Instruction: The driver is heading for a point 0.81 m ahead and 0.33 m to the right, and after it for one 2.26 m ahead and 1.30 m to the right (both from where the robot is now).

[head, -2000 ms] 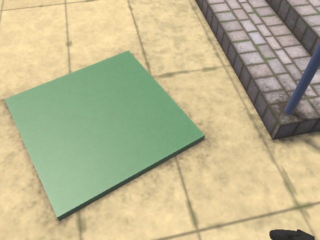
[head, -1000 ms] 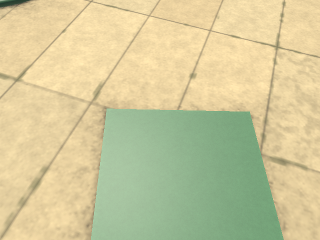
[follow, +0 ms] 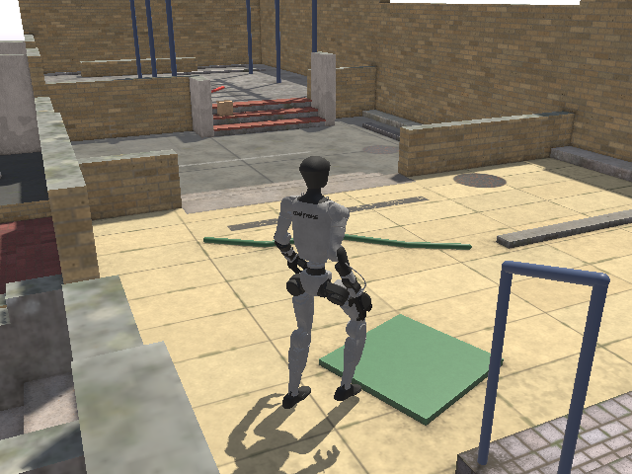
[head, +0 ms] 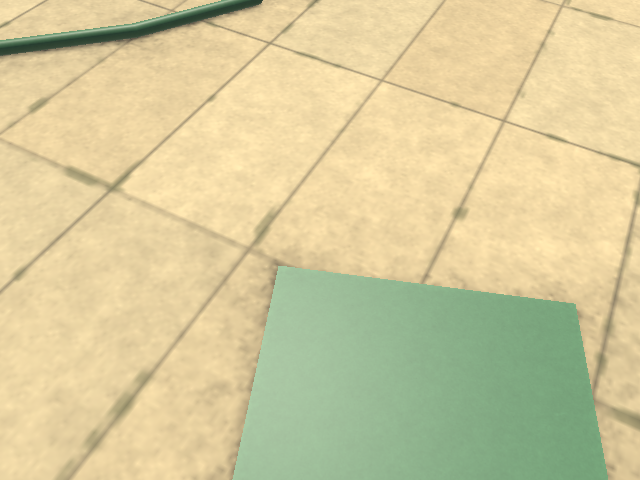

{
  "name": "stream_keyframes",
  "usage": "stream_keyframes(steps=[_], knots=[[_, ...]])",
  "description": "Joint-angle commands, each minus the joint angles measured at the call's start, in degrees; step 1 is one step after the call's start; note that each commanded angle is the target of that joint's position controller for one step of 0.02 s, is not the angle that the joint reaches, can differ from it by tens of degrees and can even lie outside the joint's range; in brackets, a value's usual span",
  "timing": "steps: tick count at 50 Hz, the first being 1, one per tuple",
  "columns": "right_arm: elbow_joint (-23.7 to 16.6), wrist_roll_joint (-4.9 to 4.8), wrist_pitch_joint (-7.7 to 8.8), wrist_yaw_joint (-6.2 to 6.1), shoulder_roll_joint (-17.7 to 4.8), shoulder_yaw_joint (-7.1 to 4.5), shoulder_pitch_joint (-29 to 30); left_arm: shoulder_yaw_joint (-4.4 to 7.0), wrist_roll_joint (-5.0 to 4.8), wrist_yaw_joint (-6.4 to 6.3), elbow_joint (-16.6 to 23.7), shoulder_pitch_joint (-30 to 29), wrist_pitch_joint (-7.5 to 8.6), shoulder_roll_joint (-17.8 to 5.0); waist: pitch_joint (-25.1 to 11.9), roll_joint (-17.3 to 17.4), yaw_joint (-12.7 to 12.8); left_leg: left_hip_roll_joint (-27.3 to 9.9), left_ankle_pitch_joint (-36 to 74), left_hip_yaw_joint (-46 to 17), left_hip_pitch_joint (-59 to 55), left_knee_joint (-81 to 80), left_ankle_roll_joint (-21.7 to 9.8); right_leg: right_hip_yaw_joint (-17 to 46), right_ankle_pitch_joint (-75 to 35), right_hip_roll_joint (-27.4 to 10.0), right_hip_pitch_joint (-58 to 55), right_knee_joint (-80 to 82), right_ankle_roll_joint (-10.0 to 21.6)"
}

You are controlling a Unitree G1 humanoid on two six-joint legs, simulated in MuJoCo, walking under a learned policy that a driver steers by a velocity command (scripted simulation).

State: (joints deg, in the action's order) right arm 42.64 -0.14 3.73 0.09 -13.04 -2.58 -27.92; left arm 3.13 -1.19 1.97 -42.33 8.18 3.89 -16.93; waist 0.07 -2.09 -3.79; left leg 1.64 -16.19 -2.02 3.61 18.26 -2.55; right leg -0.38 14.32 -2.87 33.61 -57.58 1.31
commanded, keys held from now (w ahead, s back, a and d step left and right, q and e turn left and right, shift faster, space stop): w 0.34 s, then w+e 0.66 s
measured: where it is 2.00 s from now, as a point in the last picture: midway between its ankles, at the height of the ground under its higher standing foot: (411, 320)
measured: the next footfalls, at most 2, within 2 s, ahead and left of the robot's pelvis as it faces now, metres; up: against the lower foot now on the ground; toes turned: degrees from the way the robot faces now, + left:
right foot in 0.16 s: +0.27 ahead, -0.15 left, +0.04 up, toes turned +1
left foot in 0.66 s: +0.48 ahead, +0.09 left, +0.04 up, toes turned -8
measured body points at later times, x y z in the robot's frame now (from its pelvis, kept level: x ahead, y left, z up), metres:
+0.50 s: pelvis +0.24 -0.05 +0.04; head +0.26 -0.05 +0.49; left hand +0.25 +0.23 -0.09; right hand +0.45 -0.30 -0.04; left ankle +0.34 +0.11 -0.65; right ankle +0.23 -0.15 -0.71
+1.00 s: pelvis +0.49 -0.04 +0.03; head +0.51 -0.06 +0.48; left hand +0.77 +0.13 -0.04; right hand +0.42 -0.32 -0.09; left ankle +0.44 +0.09 -0.71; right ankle +0.60 -0.23 -0.65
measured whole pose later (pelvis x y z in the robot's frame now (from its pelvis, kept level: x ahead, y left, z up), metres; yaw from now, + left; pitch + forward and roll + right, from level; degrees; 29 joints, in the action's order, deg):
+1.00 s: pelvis +0.49 -0.04 +0.03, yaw -18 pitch +1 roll +3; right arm 48.2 0.0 5.2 -0.5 -15.8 -3.8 -20.3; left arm 3.6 -1.5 2.1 -36.4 7.2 1.2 -17.1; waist 1.7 -2.6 -5.2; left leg -0.1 -15.3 10.7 -1.0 13.7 0.5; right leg 1.5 3.4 -6.0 40.3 -48.6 0.4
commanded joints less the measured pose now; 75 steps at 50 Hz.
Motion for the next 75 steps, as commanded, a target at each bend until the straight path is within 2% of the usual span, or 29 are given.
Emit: stream_keyframes(steps=[1, 5, 8, 10, 11, 12, 13, 14, 16, 18, 22, 25, 28, 32, 33, 34, 36, 39, 52, 54, 56, 57, 58, 59, 60, 62, 64, 69, 75], knots=[[-3.2, -0.23, 0.15, -0.82, -8.4, -1.88, 0.9, -0.83, 0.38, 0.87, 5.7, -9.4, 0.90, 0.2, 3.8, 7.1, -0.7, -12.3, 14.8, -9.9, -4.2, -9.2, -9.0, -1.3, -6.3, -0.5, 9.1, 8.9, -1.9], [-1.0, -0.90, -0.92, -1.09, -11.2, -2.50, -1.7, -1.57, 0.00, 1.34, 8.5, -15.0, 1.04, 0.3, 6.0, 9.3, -2.0, -14.8, 15.0, -9.0, -2.1, -10.4, -8.8, -2.9, -6.9, 1.2, 4.0, 18.8, -1.3], [-0.7, -1.26, -1.14, -1.10, -12.3, -2.55, 0.5, -0.32, -0.06, 1.14, 8.3, -11.0, 1.27, -2.9, 4.1, 10.7, 2.4, -15.5, 28.3, -6.8, -1.1, -6.9, -7.4, -5.1, -5.0, 3.8, -5.7, 21.2, 2.0], [-0.8, -1.27, -0.93, -1.24, -8.9, -1.11, -0.9, 1.87, 0.97, 0.43, 5.3, 0.6, 1.46, -5.8, -8.0, 8.1, 8.5, -10.4, 54.6, -0.2, 9.3, 13.2, -2.3, -3.6, -2.9, 5.1, -31.2, 18.9, 6.8], [-1.4, -1.21, -0.40, -1.33, -10.1, -1.22, 0.4, 3.10, 0.85, 0.04, 3.1, 10.4, 0.88, -7.5, -14.6, 4.9, 13.2, -7.7, 46.4, 1.2, 20.1, 26.8, 0.7, 5.7, 3.1, -0.2, -46.0, 22.3, 9.4], [-2.6, -0.77, 0.15, -1.04, -7.1, -0.39, 1.3, 3.83, 1.23, -0.31, -0.2, 20.0, 0.37, -10.3, -22.0, -8.1, 15.0, -1.8, 5.2, -1.1, 29.2, 47.0, 2.6, 27.8, 14.8, -12.8, -55.9, 31.4, 13.7], [-3.4, -1.13, 1.21, -0.47, -7.5, -0.62, 5.1, 2.83, 1.45, -0.79, -0.2, 17.6, 0.57, -8.4, -19.1, -9.2, 13.5, -0.7, -10.9, -7.6, 35.2, 56.1, 1.7, 39.6, 16.5, -16.9, -52.0, 39.6, 14.4], [-5.1, -2.05, 1.96, -0.04, -9.5, -1.30, 10.6, 2.31, 1.53, -1.22, 0.9, 11.4, 0.61, -7.3, -9.2, -3.7, 11.9, -3.3, -8.3, -6.8, 37.7, 55.9, 0.8, 34.9, 12.5, -16.2, -42.0, 41.3, 13.4], [-5.3, -1.52, 2.05, -0.29, -7.9, -1.33, 13.3, 1.42, 1.86, -0.89, 0.8, 6.0, 1.31, -3.8, -1.4, 0.8, 6.6, -7.2, -3.3, -4.0, 33.2, 50.0, -0.5, 23.4, 1.0, -11.1, -28.1, 43.6, 11.2], [-3.3, -1.20, 0.68, -0.36, -5.9, -1.29, 9.7, 0.80, 1.75, -0.45, 0.7, 4.0, 1.81, -1.0, -0.5, -2.7, 3.2, -7.7, -1.0, -3.1, 27.6, 48.8, -0.2, 18.7, 0.1, -8.0, -21.1, 46.7, 11.5], [-5.4, 0.42, 0.31, -0.25, -5.0, -0.72, 15.7, 1.52, 0.16, -1.33, -0.2, 6.5, 1.87, -3.5, 3.8, -1.4, 2.8, -8.1, 4.8, -1.7, 31.0, 38.9, 2.5, 17.0, 0.4, -7.5, -17.2, 50.5, 13.5], [-7.0, 0.26, 1.33, 0.55, -3.2, 0.50, 23.8, 2.48, -0.09, -2.48, 0.0, 8.2, 0.96, -6.4, 2.8, -1.7, 5.3, -4.2, 9.8, 1.0, 22.6, 21.7, 4.7, 12.0, -5.4, -4.7, -14.8, 49.2, 11.8], [-7.4, -0.43, 1.74, 0.97, -6.2, -0.28, 25.8, 3.10, -0.82, -2.46, 0.3, 10.9, 1.23, -8.4, 1.3, -2.3, 5.7, -3.2, 13.7, -0.3, 17.4, 16.0, 5.8, 14.6, -2.5, -6.4, -16.5, 46.3, 10.8], [-5.0, -1.27, 2.40, -0.18, -10.4, -2.63, 15.7, 2.13, -0.16, -2.27, 0.5, 11.6, 0.06, -5.0, -2.5, -1.2, -0.6, -4.7, 9.0, -1.0, -0.8, 6.5, 2.4, 15.6, 0.5, -3.0, -13.6, 31.8, 6.3], [-3.6, -0.24, 2.34, -0.63, -14.0, -3.64, 5.9, 0.55, 1.00, -2.07, 1.7, 12.3, -0.01, 0.0, -11.2, 6.7, -3.9, -15.7, -0.2, -12.4, -14.8, 4.9, -1.0, 10.0, 9.5, 2.0, -6.6, 12.3, 3.3], [-3.6, 1.26, 1.88, -0.35, -17.6, -4.17, 5.3, 0.08, -0.79, -2.45, 4.6, 15.4, 0.69, 1.2, -12.6, 18.9, -0.9, -25.9, -14.7, -34.8, -20.5, -1.9, -8.4, 6.1, 17.4, 5.6, 8.9, -2.4, 1.6], [-3.8, 0.29, 2.25, -0.25, -9.8, -2.49, 10.3, 1.71, -1.90, -2.65, 4.1, 12.5, 0.26, -5.9, -4.7, 12.1, -0.5, -23.9, -17.0, -31.3, -11.8, -4.8, -9.6, 7.7, 10.1, 0.3, 14.5, -14.4, 0.6], [-3.1, 0.87, 2.35, -0.03, -5.8, -1.24, 15.2, 1.97, -0.95, -2.11, 4.4, 9.6, -1.05, -4.3, 0.0, 9.5, 2.4, -17.7, 1.1, -14.3, -2.5, -7.1, -7.2, 6.7, 3.2, -3.3, 10.9, -12.9, -0.3], [2.3, -1.08, 1.59, -0.50, -14.0, -3.90, 10.9, 0.11, -0.38, 1.60, 12.4, -7.9, -2.02, -1.6, 5.7, 4.7, -0.4, -18.2, 19.7, 9.2, -5.1, -9.2, -5.6, -1.0, -11.0, -2.8, 5.2, 18.1, 1.5], [2.6, -1.42, 0.85, -0.39, -15.7, -4.37, 11.0, 1.07, -0.02, 1.76, 13.0, -6.7, -2.33, -3.6, 3.9, 6.2, 1.4, -18.3, 35.7, 11.6, -7.4, -3.5, -4.4, -3.7, -6.5, 0.2, 0.0, 20.2, 3.8], [2.3, -2.04, -0.04, -0.59, -17.1, -4.76, 12.1, 3.58, -0.06, 1.28, 10.4, 5.1, -2.94, -7.7, -3.3, 6.8, 8.9, -16.2, 51.0, 14.5, -5.7, 13.4, -2.3, -6.7, -5.8, 5.5, -16.6, 23.3, 6.9], [1.9, -1.40, 0.01, -0.84, -15.3, -3.99, 11.1, 5.61, -0.29, 0.28, 7.4, 15.2, -3.55, -11.5, -8.4, 4.3, 13.3, -13.8, 44.1, 15.1, 4.3, 28.1, 0.0, -3.9, -7.2, 6.2, -33.3, 24.1, 8.9], [-0.2, 1.87, 0.40, -0.55, -6.8, -1.53, 7.7, 6.35, -0.91, -0.97, 6.7, 17.0, -3.91, -17.1, -11.2, -12.0, 8.8, -6.7, -7.2, 14.3, 25.5, 48.5, 3.3, 19.9, -6.6, -7.9, -48.9, 26.4, 14.4], [-2.9, 0.67, 2.39, -0.07, -7.5, -0.63, 7.3, 5.50, -0.46, -0.33, 10.0, 15.5, -2.53, -17.5, -23.5, -13.3, 7.6, 0.8, -20.2, -0.3, 37.2, 61.6, 4.4, 50.5, 9.5, -16.9, -57.3, 38.3, 24.1], [-4.3, -1.70, 3.59, 0.32, -12.8, -1.93, 14.9, 4.30, -0.27, 0.24, 9.4, 14.4, -1.60, -12.4, -17.9, -4.8, 10.5, -2.4, -14.0, -3.9, 42.9, 62.9, 3.8, 45.5, 10.1, -15.6, -54.0, 42.1, 20.3], [-4.2, -0.75, 4.59, -0.35, -11.8, -1.43, 17.0, 3.29, 0.08, 0.02, 9.2, 8.8, -0.73, -9.3, -6.7, 1.3, 6.5, -6.9, -4.5, -2.9, 40.5, 55.2, 2.9, 30.9, -1.4, -10.8, -38.1, 41.1, 16.4], [-4.0, 0.58, 3.67, -0.53, -12.5, -1.98, 15.2, 2.50, 1.12, -0.38, 10.3, 5.1, -0.52, -7.4, -5.0, -0.1, 3.0, -8.7, -0.6, -3.6, 33.5, 50.0, 3.4, 24.7, -11.7, -7.6, -28.5, 42.5, 15.6], [-5.7, 1.91, 1.55, -0.89, -9.0, -1.14, 20.0, 3.01, 0.77, -2.38, 8.2, 7.0, -0.79, -9.1, -1.5, 0.8, 2.9, -5.7, 5.6, -0.6, 31.7, 36.4, 7.0, 15.3, -37.8, -3.8, -20.1, 41.1, 14.6], [-7.0, 0.96, 1.66, 0.57, -8.4, -0.74, 27.8, 3.36, 0.09, -4.55, 6.6, 9.7, -3.60, -9.2, -4.2, -2.7, 5.7, 0.5, 21.5, -1.4, 24.1, 19.1, 6.1, 16.5, -32.4, -0.3, -19.6, 34.0, 8.2]])
Keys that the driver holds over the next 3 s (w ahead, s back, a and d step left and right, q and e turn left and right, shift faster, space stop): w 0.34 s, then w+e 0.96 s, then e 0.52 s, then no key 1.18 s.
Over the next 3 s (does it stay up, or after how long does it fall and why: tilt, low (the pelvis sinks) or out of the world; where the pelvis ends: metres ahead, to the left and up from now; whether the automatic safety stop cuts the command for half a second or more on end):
stays up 0.83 -0.25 0.03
